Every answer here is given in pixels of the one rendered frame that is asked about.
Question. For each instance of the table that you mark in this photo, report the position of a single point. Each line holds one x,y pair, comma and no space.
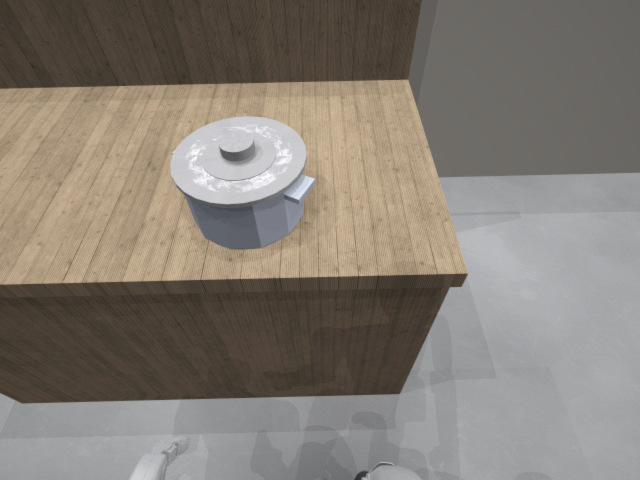
109,290

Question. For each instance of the robot left hand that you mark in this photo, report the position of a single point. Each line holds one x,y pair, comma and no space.
153,466

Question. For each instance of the robot right shin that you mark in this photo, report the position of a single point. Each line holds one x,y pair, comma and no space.
381,463

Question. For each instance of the pot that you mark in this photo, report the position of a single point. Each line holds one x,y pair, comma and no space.
253,226

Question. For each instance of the knob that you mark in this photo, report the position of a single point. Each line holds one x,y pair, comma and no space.
236,145

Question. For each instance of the lid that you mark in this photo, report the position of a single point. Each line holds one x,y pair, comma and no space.
203,175

